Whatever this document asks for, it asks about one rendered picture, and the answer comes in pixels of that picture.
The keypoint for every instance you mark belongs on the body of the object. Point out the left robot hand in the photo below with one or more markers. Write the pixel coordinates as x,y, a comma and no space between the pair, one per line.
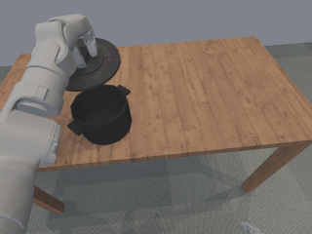
85,30

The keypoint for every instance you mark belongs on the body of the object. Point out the lid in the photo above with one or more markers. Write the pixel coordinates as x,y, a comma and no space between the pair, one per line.
99,70

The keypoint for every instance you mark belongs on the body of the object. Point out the right robot hand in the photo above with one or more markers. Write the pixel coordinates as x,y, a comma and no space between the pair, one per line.
249,229

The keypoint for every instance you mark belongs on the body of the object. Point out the left robot upper arm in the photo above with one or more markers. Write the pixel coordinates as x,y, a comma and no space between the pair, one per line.
27,142

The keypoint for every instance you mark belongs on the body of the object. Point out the pot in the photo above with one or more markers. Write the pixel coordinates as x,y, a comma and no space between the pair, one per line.
102,114

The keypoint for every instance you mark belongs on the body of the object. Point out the left robot forearm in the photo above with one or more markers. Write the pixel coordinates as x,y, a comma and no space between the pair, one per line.
44,81

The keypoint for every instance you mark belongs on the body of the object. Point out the table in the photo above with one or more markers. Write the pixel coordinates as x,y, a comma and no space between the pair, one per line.
188,99

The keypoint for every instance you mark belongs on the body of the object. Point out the knob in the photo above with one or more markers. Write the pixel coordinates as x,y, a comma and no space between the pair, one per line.
84,52

